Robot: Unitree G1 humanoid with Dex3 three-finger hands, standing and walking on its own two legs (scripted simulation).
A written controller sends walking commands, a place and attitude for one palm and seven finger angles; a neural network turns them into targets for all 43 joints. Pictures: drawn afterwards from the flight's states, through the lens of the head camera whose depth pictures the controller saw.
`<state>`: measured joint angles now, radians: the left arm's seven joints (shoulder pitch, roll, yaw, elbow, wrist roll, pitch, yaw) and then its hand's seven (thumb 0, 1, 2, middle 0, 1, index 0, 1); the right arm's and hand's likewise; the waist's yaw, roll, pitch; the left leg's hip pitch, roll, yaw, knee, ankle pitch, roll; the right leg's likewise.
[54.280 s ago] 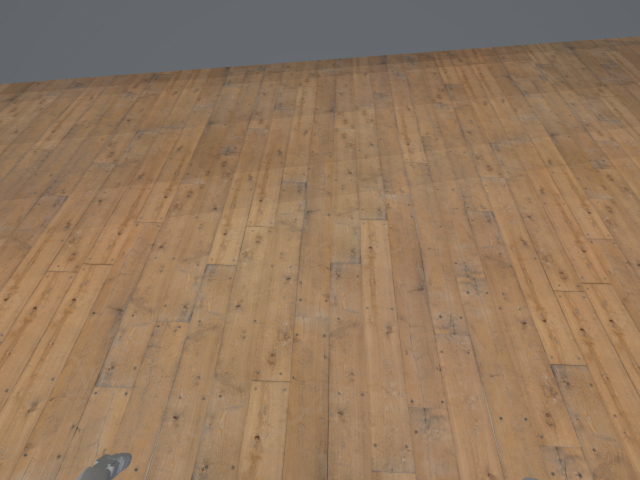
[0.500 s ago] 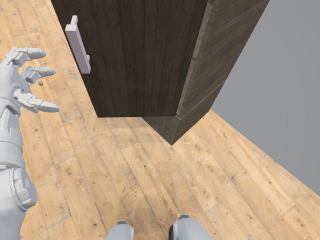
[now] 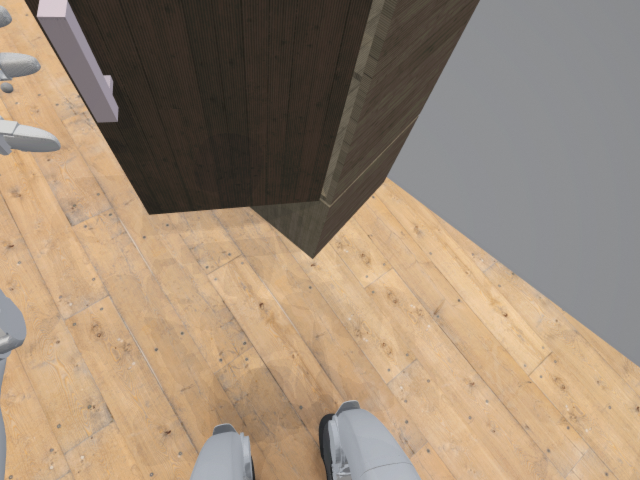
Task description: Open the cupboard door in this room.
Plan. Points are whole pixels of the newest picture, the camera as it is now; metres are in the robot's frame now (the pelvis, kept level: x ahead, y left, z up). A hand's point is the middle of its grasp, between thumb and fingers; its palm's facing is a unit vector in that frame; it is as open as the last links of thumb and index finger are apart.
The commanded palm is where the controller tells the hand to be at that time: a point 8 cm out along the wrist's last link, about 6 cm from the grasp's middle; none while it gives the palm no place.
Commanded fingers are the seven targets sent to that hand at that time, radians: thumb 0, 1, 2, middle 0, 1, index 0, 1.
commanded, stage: move the hooked fingers beside the handle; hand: left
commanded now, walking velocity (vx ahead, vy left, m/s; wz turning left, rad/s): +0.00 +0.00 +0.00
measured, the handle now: (85, 55) +0.59 +0.21 +0.10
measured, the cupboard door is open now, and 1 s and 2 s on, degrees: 49 49 49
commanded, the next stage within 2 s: slide the fingers in behind the handle in 0.90 s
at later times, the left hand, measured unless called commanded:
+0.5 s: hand (8, 98) +0.52 +0.26 +0.10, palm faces +0.03 -1.00 -0.01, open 14.0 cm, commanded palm +0.50 +0.30 +0.09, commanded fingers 0.00 -0.50 0.30 -0.30 -1.20 -0.30 -1.20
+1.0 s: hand (10, 99) +0.53 +0.27 +0.09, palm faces +0.03 -1.00 -0.01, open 14.0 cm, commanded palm +0.51 +0.31 +0.09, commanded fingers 0.00 -0.50 0.30 -0.30 -1.20 -0.30 -1.20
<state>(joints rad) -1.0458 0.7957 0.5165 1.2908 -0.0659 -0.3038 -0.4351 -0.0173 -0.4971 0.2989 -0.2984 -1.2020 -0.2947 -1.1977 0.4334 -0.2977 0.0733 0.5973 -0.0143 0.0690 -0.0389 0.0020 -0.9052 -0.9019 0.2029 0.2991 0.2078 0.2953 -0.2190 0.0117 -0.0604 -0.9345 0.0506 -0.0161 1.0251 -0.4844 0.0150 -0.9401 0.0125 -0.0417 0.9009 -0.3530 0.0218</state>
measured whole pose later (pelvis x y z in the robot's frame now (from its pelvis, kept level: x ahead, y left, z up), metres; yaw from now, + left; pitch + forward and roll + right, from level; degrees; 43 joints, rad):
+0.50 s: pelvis +0.01 +0.00 +0.01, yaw +0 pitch +21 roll -4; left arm -0.93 0.70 0.49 1.20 -0.10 -0.32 -0.42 -0.02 -0.50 0.30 -0.30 -1.20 -0.29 -1.20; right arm 0.41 -0.28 0.06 0.57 -0.01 0.11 -0.01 0.00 -0.91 -0.90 0.20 0.30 0.21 0.30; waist -0.18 0.02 -0.09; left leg -0.87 0.05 -0.02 1.00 -0.50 0.01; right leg -0.88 0.02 -0.05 0.87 -0.37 0.02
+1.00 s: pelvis +0.00 +0.00 +0.00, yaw +0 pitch +23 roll -5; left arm -1.02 0.79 0.51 1.28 -0.07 -0.30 -0.44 -0.02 -0.50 0.30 -0.30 -1.20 -0.29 -1.20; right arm 0.43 -0.29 0.08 0.58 -0.01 0.09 -0.03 0.00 -0.91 -0.90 0.20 0.30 0.21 0.30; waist -0.21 0.02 -0.06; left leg -0.95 0.06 -0.03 1.04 -0.49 0.02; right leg -0.95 0.02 -0.05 0.90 -0.35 0.02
